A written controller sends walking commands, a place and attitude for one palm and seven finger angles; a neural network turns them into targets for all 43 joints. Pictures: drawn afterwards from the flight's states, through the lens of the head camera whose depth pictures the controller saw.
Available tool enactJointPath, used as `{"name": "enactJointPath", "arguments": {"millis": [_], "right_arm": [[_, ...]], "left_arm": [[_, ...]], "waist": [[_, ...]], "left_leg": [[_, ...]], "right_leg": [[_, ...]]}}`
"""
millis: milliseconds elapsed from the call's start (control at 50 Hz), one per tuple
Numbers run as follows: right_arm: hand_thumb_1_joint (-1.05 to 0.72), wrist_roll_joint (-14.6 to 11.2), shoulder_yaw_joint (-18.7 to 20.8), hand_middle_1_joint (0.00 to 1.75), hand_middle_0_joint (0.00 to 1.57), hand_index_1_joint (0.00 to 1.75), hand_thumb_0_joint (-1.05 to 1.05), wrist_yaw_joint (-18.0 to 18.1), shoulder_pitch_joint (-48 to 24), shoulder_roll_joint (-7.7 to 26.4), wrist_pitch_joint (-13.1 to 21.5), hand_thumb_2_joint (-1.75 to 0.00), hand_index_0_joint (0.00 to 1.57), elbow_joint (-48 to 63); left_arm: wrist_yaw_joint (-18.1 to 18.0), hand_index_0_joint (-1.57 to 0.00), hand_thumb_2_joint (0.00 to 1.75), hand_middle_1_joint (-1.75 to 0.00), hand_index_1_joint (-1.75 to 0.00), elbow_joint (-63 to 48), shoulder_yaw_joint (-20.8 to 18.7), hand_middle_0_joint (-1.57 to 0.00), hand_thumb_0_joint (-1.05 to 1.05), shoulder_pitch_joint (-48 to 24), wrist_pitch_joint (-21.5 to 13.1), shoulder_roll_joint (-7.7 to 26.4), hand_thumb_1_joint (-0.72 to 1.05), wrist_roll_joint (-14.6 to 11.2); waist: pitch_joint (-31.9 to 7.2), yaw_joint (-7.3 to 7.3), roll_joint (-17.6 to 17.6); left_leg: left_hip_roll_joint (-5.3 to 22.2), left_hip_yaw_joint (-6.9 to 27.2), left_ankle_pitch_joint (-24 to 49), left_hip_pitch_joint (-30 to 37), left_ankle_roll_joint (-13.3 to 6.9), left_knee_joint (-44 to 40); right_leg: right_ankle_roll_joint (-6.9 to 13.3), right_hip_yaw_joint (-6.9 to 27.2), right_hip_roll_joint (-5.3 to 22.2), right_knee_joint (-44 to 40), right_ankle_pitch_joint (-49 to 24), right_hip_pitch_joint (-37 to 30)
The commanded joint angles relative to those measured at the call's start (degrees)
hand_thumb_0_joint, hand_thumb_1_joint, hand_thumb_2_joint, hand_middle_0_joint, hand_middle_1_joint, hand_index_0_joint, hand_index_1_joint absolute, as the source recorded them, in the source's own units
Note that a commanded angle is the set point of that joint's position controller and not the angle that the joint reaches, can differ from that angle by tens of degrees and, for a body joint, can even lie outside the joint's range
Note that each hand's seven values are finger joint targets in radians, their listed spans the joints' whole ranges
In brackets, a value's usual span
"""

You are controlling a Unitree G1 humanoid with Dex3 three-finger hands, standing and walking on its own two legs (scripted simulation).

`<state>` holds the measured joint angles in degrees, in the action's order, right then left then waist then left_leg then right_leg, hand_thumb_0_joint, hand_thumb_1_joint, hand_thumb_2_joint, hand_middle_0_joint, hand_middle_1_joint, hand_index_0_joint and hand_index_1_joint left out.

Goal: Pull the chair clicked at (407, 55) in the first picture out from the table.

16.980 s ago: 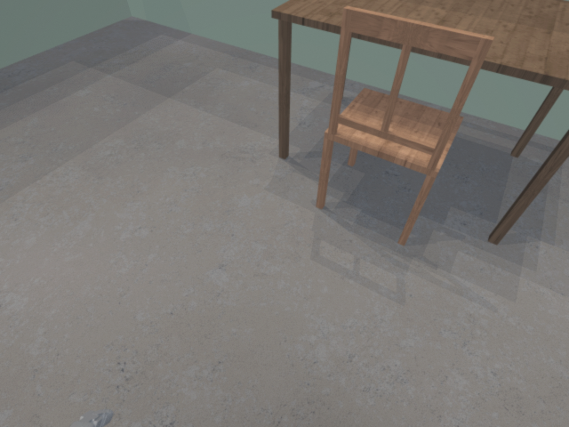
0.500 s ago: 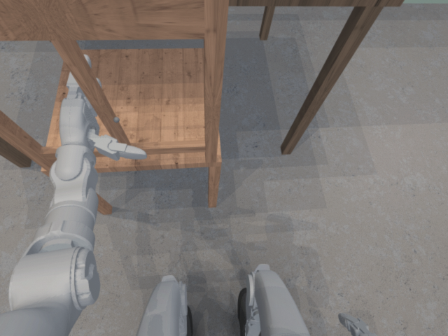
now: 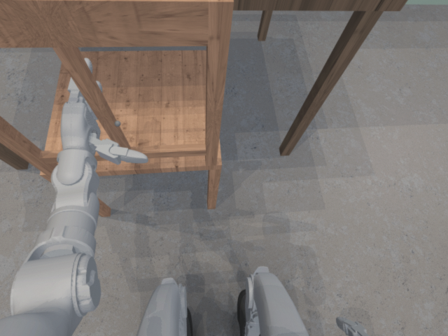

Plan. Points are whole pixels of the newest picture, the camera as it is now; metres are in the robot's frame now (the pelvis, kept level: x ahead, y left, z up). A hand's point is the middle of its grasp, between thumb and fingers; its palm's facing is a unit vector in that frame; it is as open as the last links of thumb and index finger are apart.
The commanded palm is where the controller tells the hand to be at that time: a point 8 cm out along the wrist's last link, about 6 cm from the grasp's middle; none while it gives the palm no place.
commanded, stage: hook a spindle and tug to test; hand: left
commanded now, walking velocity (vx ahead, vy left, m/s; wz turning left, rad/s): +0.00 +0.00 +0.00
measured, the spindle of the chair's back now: (102, 111) +0.50 +0.19 +0.02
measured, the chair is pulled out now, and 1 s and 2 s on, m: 0.00 0.00 0.05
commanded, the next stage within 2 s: step backward, pulling the chair out in 1.48 s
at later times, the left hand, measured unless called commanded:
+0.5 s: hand (117, 123) +0.47 +0.17 +0.02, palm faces +0.03 -1.00 -0.03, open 12.8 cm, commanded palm +0.44 +0.21 +0.03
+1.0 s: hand (114, 125) +0.47 +0.17 +0.02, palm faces +0.04 -1.00 -0.02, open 5.3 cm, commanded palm +0.43 +0.21 +0.03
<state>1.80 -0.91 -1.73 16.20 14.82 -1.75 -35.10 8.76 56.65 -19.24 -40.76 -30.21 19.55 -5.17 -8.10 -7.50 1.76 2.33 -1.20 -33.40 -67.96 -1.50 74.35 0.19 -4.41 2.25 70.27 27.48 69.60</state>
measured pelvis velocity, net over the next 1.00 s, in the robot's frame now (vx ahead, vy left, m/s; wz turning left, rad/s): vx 0.01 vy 0.00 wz -0.01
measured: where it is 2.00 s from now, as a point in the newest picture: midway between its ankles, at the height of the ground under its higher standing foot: outside the picture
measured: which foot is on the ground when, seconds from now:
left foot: down 0.00-1.00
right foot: down 0.00-1.00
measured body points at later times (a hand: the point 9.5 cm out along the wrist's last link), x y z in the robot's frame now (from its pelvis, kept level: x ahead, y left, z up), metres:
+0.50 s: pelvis +0.00 +0.00 +0.00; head +0.16 +0.01 +0.42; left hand +0.47 +0.22 +0.03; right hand +0.06 -0.26 -0.12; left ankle +0.01 +0.10 -0.62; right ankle +0.05 -0.13 -0.62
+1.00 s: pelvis +0.01 +0.00 +0.01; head +0.16 +0.02 +0.43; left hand +0.46 +0.22 +0.03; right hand +0.07 -0.26 -0.12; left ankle +0.01 +0.10 -0.62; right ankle +0.05 -0.13 -0.62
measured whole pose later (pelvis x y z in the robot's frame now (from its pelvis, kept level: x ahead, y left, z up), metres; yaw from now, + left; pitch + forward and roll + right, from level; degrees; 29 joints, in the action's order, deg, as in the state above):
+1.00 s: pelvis +0.01 +0.00 +0.01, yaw -1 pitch +27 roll -3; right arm 1.4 -0.6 -2.2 16.3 14.3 -1.8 -34.8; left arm 7.4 51.1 -18.1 -35.9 -28.5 18.2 -7.1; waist -8.5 -7.2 1.8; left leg 2.4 -1.6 -33.8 -66.1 -1.8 73.1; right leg -0.3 -3.8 1.9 68.9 27.5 67.9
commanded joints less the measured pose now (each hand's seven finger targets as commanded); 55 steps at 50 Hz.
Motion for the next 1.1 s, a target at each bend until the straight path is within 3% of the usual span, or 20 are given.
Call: {"name": "enactJointPath", "arguments": {"millis": [0, 60, 160, 220, 260, 300, 360, 460, 560, 580, 620, 760, 800, 820, 860, 900, 920, 980, 1020, 1080], "right_arm": [[-0.90, -0.3, 3.8, 0.30, 0.20, 0.30, 0.00, 0.8, 7.8, 9.6, 0.9, -0.90, 0.20, 3.4], [-0.90, -0.3, 3.8, 0.30, 0.20, 0.30, 0.00, 0.9, 7.7, 9.7, 0.8, -0.90, 0.20, 3.2], [-0.90, -0.3, 3.7, 0.30, 0.20, 0.30, 0.00, 0.8, 7.4, 9.5, 0.7, -0.90, 0.20, 3.4], [-0.90, -0.3, 3.5, 0.30, 0.20, 0.30, 0.00, 1.0, 7.2, 9.6, 0.8, -0.90, 0.20, 3.1], [-0.90, -0.3, 3.5, 0.30, 0.20, 0.30, 0.00, 1.0, 7.2, 9.5, 0.8, -0.90, 0.20, 3.6], [-0.90, -0.3, 3.5, 0.30, 0.20, 0.30, 0.00, 1.1, 7.3, 9.4, 1.0, -0.90, 0.20, 3.5], [-0.90, -0.3, 3.6, 0.30, 0.20, 0.30, 0.00, 1.1, 7.4, 9.6, 1.0, -0.90, 0.20, 3.3], [-0.90, -0.4, 3.7, 0.30, 0.20, 0.30, 0.00, 0.9, 7.5, 9.5, 1.0, -0.90, 0.20, 3.5], [-0.90, -0.4, 3.5, 0.30, 0.20, 0.30, 0.00, 0.9, 7.2, 9.4, 1.1, -0.90, 0.20, 3.4], [-0.90, -0.4, 3.5, 0.30, 0.20, 0.30, 0.00, 1.0, 7.4, 9.5, 1.1, -0.90, 0.20, 3.2], [-0.90, -0.4, 3.6, 0.30, 0.20, 0.30, 0.00, 1.0, 7.4, 9.6, 1.3, -0.90, 0.20, 3.3], [-0.90, -0.3, 3.9, 0.30, 0.20, 0.30, 0.00, 0.7, 7.4, 9.6, 1.2, -0.90, 0.20, 3.3], [-0.90, -0.4, 3.9, 0.30, 0.20, 0.30, 0.00, 0.7, 7.4, 9.5, 1.3, -0.90, 0.20, 3.5], [-0.90, -0.4, 3.9, 0.30, 0.20, 0.30, 0.00, 0.6, 7.3, 9.3, 1.3, -0.90, 0.20, 3.7], [-0.90, -0.5, 4.1, 0.30, 0.20, 0.30, 0.00, 0.4, 7.1, 9.3, 1.3, -0.90, 0.20, 3.9], [-0.90, -0.7, 4.0, 0.30, 0.20, 0.30, 0.00, 0.4, 7.0, 9.1, 1.4, -0.90, 0.20, 4.0], [-0.90, -0.7, 4.1, 0.30, 0.20, 0.30, 0.00, 0.4, 7.0, 9.2, 1.3, -0.90, 0.20, 3.9], [-0.90, -0.7, 4.3, 0.30, 0.20, 0.30, 0.00, 0.2, 6.9, 9.1, 1.4, -0.90, 0.20, 4.6], [-0.90, -0.9, 4.3, 0.30, 0.20, 0.30, 0.00, 0.0, 6.5, 8.7, 1.6, -0.90, 0.20, 5.0], [-0.90, -1.0, 4.5, 0.30, 0.20, 0.30, 0.00, -0.2, 6.1, 8.5, 1.8, -0.90, 0.20, 5.2]], "left_arm": [[-0.3, -0.10, 0.30, -0.19, -0.19, -11.8, -0.2, -0.10, 0.00, -20.3, -4.1, 9.7, -0.50, -0.5], [-0.6, -0.15, 0.30, -0.35, -0.35, -12.0, -1.6, -0.15, 0.00, -20.9, -4.3, 11.7, -0.50, -0.3], [-0.2, -0.24, 0.30, -0.63, -0.63, -12.2, -1.2, -0.24, 0.00, -19.8, -4.2, 10.9, -0.50, -0.6], [0.0, -0.29, 0.30, -0.79, -0.79, -10.6, -1.5, -0.29, 0.00, -21.2, -4.0, 11.4, -0.50, -0.8], [0.1, -0.32, 0.30, -0.90, -0.90, -12.0, -2.2, -0.32, 0.00, -20.3, -4.3, 12.4, -0.50, -0.7], [0.3, -0.36, 0.35, -1.01, -1.01, -12.6, -0.4, -0.36, 0.00, -21.8, -4.5, 10.5, -0.39, -0.9], [0.2, -0.41, 0.42, -1.18, -1.18, -12.5, -2.0, -0.41, 0.00, -20.6, -4.4, 12.0, -0.22, -1.1], [0.2, -0.50, 0.54, -1.45, -1.45, -12.6, -1.6, -0.50, 0.00, -17.9, -3.6, 10.9, 0.06, -1.4], [0.4, -0.50, 0.66, -1.45, -1.45, -12.2, -0.9, -0.50, 0.00, -18.8, -3.6, 10.6, 0.34, -1.2], [0.2, -0.50, 0.68, -1.45, -1.45, -11.3, -1.6, -0.50, 0.00, -18.8, -3.7, 11.1, 0.40, -1.3], [0.3, -0.50, 0.73, -1.45, -1.45, -13.9, -0.2, -0.50, 0.00, -21.0, -4.4, 10.1, 0.51, -1.1], [-0.1, -0.50, 0.90, -1.45, -1.45, -15.3, -1.0, -0.50, 0.00, -16.9, -4.3, 10.4, 0.90, -1.5], [0.0, -0.50, 0.90, -1.45, -1.45, -16.1, -0.5, -0.50, 0.00, -17.0, -4.4, 10.2, 0.90, -1.5], [0.1, -0.50, 0.90, -1.45, -1.45, -17.2, 0.3, -0.50, 0.00, -16.4, -4.4, 9.1, 0.90, -1.3], [0.1, -0.50, 0.90, -1.45, -1.45, -17.0, 0.1, -0.50, 0.00, -12.3, -3.9, 8.3, 0.90, -2.0], [0.1, -0.50, 0.90, -1.45, -1.45, -16.9, 1.7, -0.50, 0.00, -11.8, -3.6, 6.5, 0.90, -2.2], [-0.1, -0.50, 0.90, -1.45, -1.45, -17.3, 0.6, -0.50, 0.00, -11.2, -3.5, 7.5, 0.90, -2.2], [-0.2, -0.50, 0.90, -1.45, -1.45, -20.7, 0.3, -0.50, 0.00, -7.8, -3.8, 8.1, 0.90, -2.2], [-0.1, -0.50, 0.90, -1.45, -1.45, -22.2, 2.3, -0.50, 0.00, -5.1, -3.6, 5.3, 0.90, -2.6], [-0.4, -0.50, 0.90, -1.45, -1.45, -25.7, 2.9, -0.50, 0.00, -2.8, -3.6, 4.8, 0.90, -3.0]], "waist": [[-29.6, -1.56, 3.9], [-30.1, -1.03, 4.0], [-30.6, -0.83, 4.0], [-28.6, -1.64, 2.8], [-30.8, -0.64, 4.0], [-30.5, -1.60, 4.6], [-31.1, -1.04, 3.6], [-31.0, -0.82, 3.0], [-29.2, -1.01, 3.9], [-28.3, -1.22, 2.2], [-30.4, -1.29, 5.2], [-31.3, -0.39, 4.7], [-31.1, -0.63, 3.8], [-32.1, -0.10, 6.4], [-31.5, 0.44, 4.2], [-29.7, -0.23, 3.5], [-29.9, 0.05, 2.6], [-31.7, 1.44, 4.3], [-31.5, 1.31, 4.8], [-31.2, 1.60, 4.3]], "left_leg": [[-1.3, 4.2, 24.6, 19.6, 0.9, -8.9], [-1.6, 3.9, 23.9, 18.3, 0.8, -8.8], [-1.7, 3.6, 24.2, 18.1, 0.8, -8.5], [-1.8, 3.5, 21.9, 16.0, 0.5, -8.4], [-1.9, 3.3, 22.7, 16.5, 0.6, -8.4], [-1.7, 3.6, 23.5, 17.9, 0.6, -8.3], [-1.7, 3.7, 24.1, 17.7, 0.7, -8.3], [-1.8, 3.3, 24.0, 17.3, 0.7, -8.5], [-1.8, 3.3, 21.9, 16.1, 0.6, -8.8], [-1.7, 3.3, 21.4, 15.8, 0.6, -8.9], [-1.6, 3.8, 23.1, 18.8, 0.8, -8.9], [-1.4, 3.7, 26.3, 19.8, 1.1, -9.0], [-1.3, 3.8, 26.3, 19.5, 1.0, -9.1], [-1.3, 4.1, 27.3, 21.4, 1.3, -9.5], [-1.2, 3.9, 28.4, 21.5, 1.4, -9.6], [-1.2, 3.8, 27.5, 20.8, 1.2, -10.0], [-1.2, 3.6, 27.5, 20.3, 1.1, -9.8], [-1.1, 3.7, 30.5, 22.4, 1.5, -10.3], [-0.9, 3.7, 32.8, 23.6, 1.6, -10.4], [-0.7, 3.5, 34.2, 23.8, 1.7, -10.8]], "right_leg": [[1.3, 2.1, -2.7, -6.5, -16.0, -16.2], [1.2, 2.4, -2.7, -6.7, -16.2, -17.9], [1.2, 2.7, -2.7, -6.8, -17.1, -18.9], [1.1, 2.8, -2.7, -7.0, -15.8, -18.4], [1.2, 3.1, -2.6, -6.7, -16.7, -19.9], [1.2, 2.8, -2.7, -6.6, -16.7, -18.1], [1.1, 2.8, -2.7, -6.6, -17.2, -19.1], [1.1, 2.8, -2.8, -7.0, -17.8, -20.1], [1.2, 2.9, -2.7, -7.2, -16.0, -19.4], [1.1, 2.8, -2.8, -7.4, -15.6, -19.2], [1.3, 2.5, -2.7, -7.0, -15.6, -17.4], [1.3, 2.4, -2.9, -6.9, -18.3, -19.3], [1.3, 2.4, -2.9, -6.7, -18.4, -19.6], [1.4, 2.2, -2.8, -6.7, -18.2, -18.7], [1.4, 2.0, -3.0, -7.0, -19.0, -19.6], [1.4, 2.0, -3.0, -7.3, -18.7, -19.3], [1.3, 2.1, -2.9, -7.3, -19.2, -20.0], [1.5, 2.0, -2.9, -7.0, -20.7, -21.2], [1.4, 1.9, -2.9, -7.3, -21.6, -20.7], [1.4, 1.9, -2.9, -7.4, -23.1, -22.1]]}}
